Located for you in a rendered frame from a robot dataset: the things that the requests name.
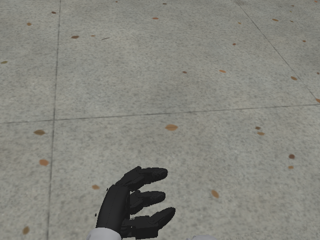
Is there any robot left forearm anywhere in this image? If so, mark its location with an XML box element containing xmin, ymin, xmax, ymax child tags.
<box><xmin>86</xmin><ymin>227</ymin><xmax>122</xmax><ymax>240</ymax></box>

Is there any left robot hand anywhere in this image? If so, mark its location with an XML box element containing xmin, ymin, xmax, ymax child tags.
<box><xmin>95</xmin><ymin>166</ymin><xmax>176</xmax><ymax>240</ymax></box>

